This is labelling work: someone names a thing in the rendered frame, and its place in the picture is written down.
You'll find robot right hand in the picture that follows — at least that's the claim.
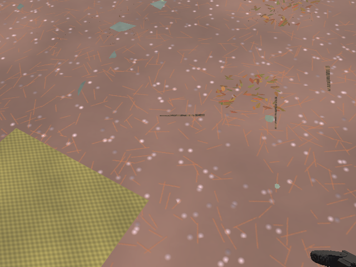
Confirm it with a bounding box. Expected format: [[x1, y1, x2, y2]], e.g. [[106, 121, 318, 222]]
[[310, 250, 356, 267]]

